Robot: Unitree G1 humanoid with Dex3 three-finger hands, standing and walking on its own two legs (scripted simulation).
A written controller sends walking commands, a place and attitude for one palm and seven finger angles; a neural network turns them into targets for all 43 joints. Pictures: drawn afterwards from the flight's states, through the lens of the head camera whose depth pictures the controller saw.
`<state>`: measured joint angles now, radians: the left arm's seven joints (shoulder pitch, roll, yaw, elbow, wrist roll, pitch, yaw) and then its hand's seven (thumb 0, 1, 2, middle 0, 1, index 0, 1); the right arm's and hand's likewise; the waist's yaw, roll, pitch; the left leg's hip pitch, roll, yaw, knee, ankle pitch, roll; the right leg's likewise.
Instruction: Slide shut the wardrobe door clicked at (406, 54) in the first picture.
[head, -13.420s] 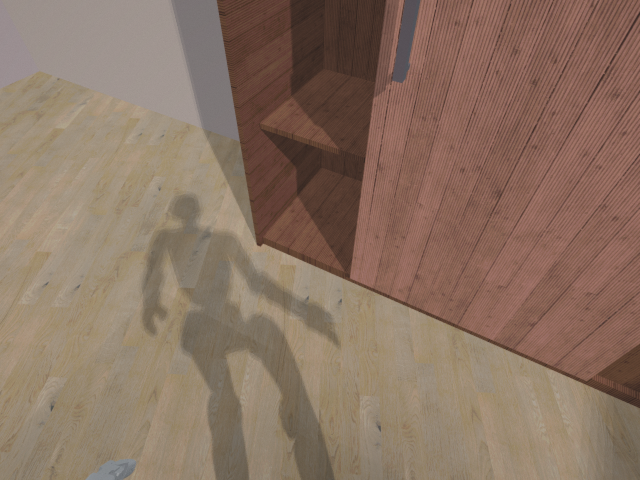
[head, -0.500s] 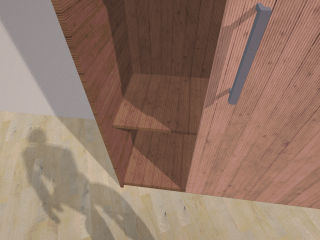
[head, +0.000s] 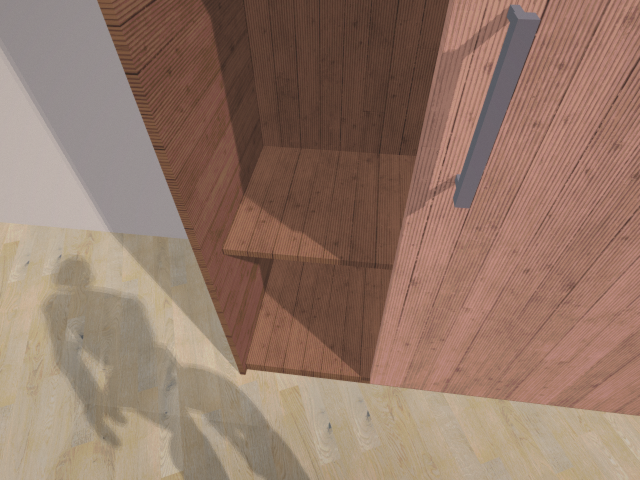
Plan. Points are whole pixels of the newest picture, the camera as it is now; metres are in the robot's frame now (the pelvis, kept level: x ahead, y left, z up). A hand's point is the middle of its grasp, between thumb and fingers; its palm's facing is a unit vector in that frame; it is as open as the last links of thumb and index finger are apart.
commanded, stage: look again from close up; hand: right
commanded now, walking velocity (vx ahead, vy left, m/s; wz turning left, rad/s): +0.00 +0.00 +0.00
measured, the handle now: (485, 119) +0.50 -0.19 +0.21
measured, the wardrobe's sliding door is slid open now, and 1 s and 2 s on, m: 0.41 0.41 0.41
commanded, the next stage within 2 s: raise the hand with hooked fingers in 0.50 s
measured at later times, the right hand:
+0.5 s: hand out of the picture -0.03 -0.15 -0.18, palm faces +0.07 +0.99 -0.12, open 7.4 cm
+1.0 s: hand (469, 439) +0.18 -0.15 +0.02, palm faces +0.04 +1.00 +0.03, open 8.4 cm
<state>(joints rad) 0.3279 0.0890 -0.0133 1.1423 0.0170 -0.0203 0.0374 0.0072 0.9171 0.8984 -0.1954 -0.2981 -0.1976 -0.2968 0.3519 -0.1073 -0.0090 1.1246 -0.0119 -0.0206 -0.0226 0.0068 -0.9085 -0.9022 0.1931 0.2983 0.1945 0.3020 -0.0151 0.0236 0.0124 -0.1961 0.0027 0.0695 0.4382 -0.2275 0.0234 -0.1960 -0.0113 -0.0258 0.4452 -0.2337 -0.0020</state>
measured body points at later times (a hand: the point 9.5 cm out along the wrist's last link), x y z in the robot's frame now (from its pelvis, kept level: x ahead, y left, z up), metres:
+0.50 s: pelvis +0.00 +0.00 +0.00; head +0.01 -0.01 +0.45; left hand -0.02 +0.20 -0.16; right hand -0.04 -0.20 -0.17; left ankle +0.01 +0.10 -0.74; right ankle +0.00 -0.12 -0.74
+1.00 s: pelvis -0.02 +0.00 -0.05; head -0.01 +0.00 +0.40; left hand +0.21 +0.25 -0.07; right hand +0.17 -0.20 +0.02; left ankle +0.01 +0.10 -0.74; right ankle +0.00 -0.12 -0.74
